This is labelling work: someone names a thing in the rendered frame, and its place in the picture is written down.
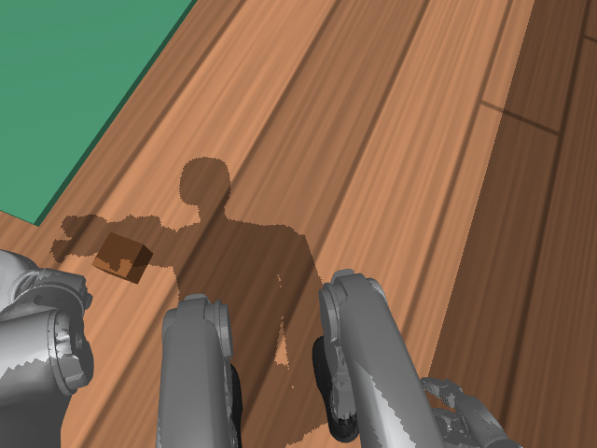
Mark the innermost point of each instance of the left robot hand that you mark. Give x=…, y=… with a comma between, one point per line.
x=11, y=266

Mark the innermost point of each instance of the left robot arm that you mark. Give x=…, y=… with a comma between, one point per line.
x=44, y=356

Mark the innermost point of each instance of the right robot hand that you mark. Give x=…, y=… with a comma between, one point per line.
x=472, y=426

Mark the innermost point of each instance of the cube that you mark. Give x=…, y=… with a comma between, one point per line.
x=123, y=258

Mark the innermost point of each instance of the right robot foot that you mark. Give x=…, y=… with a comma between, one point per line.
x=341, y=430

